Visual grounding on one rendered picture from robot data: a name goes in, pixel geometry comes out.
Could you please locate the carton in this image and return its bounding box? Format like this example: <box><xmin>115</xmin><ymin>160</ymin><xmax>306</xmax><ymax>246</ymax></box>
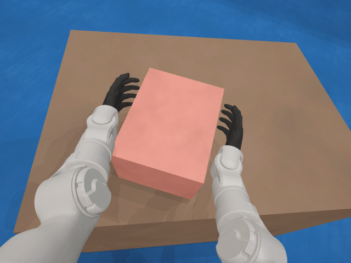
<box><xmin>111</xmin><ymin>68</ymin><xmax>224</xmax><ymax>199</ymax></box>

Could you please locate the right robot forearm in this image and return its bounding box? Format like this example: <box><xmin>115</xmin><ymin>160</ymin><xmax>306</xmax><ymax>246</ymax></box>
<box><xmin>210</xmin><ymin>145</ymin><xmax>271</xmax><ymax>234</ymax></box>

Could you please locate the pedestal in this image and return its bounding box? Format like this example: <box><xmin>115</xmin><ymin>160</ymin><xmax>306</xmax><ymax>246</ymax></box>
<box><xmin>13</xmin><ymin>30</ymin><xmax>351</xmax><ymax>253</ymax></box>

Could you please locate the robot left upper arm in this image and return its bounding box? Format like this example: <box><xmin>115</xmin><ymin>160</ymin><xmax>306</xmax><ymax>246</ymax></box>
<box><xmin>0</xmin><ymin>167</ymin><xmax>111</xmax><ymax>263</ymax></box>

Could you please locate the left robot forearm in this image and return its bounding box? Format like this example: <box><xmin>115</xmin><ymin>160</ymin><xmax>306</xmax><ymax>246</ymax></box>
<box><xmin>50</xmin><ymin>105</ymin><xmax>119</xmax><ymax>183</ymax></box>

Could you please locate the left robot hand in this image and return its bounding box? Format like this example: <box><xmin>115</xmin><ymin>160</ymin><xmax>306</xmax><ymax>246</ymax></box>
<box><xmin>102</xmin><ymin>73</ymin><xmax>140</xmax><ymax>113</ymax></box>

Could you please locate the right robot hand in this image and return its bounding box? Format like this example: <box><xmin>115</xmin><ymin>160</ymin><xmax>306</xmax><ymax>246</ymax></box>
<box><xmin>217</xmin><ymin>104</ymin><xmax>243</xmax><ymax>150</ymax></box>

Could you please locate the robot right upper arm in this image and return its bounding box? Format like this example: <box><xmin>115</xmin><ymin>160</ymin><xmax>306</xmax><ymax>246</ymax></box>
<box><xmin>216</xmin><ymin>218</ymin><xmax>287</xmax><ymax>263</ymax></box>

